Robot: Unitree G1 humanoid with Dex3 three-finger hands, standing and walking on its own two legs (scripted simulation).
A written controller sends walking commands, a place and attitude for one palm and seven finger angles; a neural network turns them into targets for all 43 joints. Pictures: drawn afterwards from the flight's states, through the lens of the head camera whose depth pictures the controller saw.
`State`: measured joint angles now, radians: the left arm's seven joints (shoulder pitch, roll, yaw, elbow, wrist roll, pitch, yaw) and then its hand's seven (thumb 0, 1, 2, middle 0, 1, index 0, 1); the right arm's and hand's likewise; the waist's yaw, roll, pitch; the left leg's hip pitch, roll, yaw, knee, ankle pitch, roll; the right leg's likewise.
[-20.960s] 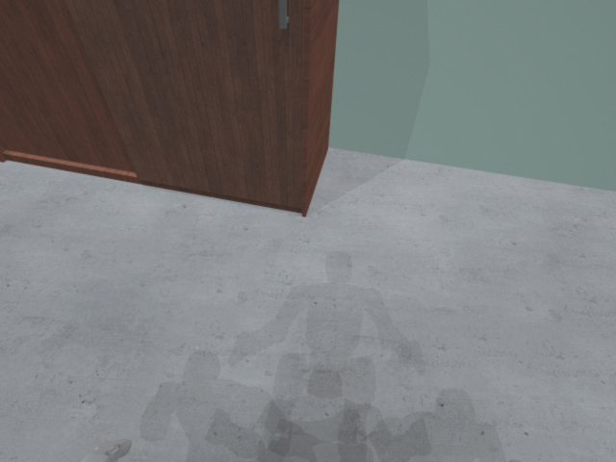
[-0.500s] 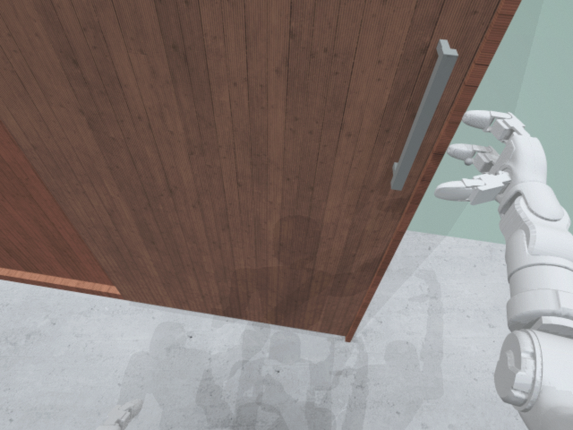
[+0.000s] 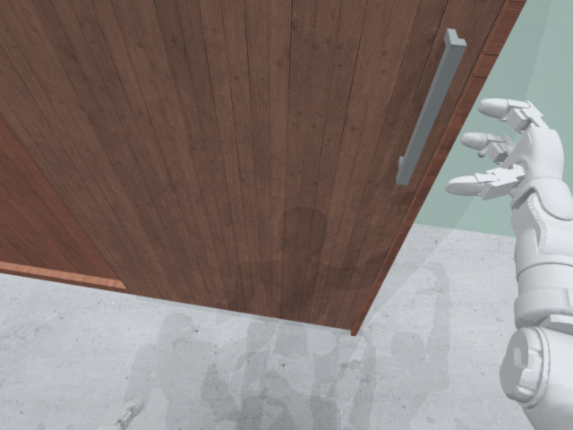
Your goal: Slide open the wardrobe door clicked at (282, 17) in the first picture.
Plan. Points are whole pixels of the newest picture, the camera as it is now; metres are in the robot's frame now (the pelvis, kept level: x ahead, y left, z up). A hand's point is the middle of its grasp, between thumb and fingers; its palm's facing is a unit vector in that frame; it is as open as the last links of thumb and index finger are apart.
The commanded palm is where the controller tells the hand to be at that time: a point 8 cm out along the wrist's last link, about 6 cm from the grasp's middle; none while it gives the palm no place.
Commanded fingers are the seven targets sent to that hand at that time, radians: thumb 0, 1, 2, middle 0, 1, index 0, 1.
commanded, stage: move the hooked fingers beside the handle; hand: right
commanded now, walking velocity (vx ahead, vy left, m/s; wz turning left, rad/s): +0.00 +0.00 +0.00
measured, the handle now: (423, 116) +0.52 -0.14 +0.18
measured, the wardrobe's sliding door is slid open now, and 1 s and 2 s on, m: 0.00 0.00 0.00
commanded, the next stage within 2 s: feel for the door with the fingertips in 0.56 s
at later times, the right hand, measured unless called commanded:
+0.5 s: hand (482, 150) +0.45 -0.21 +0.18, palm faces +0.08 +1.00 +0.01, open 14.0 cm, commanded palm +0.42 -0.25 +0.18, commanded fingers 0.00 0.50 -0.30 0.30 1.20 0.30 1.20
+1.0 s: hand (442, 144) +0.45 -0.15 +0.18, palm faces +0.05 +1.00 +0.02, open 14.0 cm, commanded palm +0.42 -0.21 +0.18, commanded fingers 0.00 0.50 -0.30 0.30 1.20 0.30 1.20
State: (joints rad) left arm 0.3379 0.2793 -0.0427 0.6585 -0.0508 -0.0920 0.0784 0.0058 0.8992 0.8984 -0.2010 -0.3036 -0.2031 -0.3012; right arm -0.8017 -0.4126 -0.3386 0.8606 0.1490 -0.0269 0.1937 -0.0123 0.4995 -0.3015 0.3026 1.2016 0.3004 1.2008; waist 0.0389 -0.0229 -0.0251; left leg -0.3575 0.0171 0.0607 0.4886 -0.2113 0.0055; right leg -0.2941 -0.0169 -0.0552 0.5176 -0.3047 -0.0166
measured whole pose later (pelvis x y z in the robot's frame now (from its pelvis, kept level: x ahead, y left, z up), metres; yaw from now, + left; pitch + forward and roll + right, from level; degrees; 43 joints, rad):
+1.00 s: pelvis +0.00 +0.00 +0.00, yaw +0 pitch +4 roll +0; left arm 0.33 0.27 -0.03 0.67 -0.04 -0.08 0.06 0.01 0.90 0.90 -0.20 -0.30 -0.20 -0.30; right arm -0.80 -0.29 -0.26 0.78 0.15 0.02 0.10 -0.01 0.50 -0.30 0.30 1.20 0.30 1.20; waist 0.03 -0.04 -0.05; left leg -0.34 0.02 0.06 0.48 -0.21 0.00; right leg -0.27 -0.01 -0.06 0.50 -0.30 -0.02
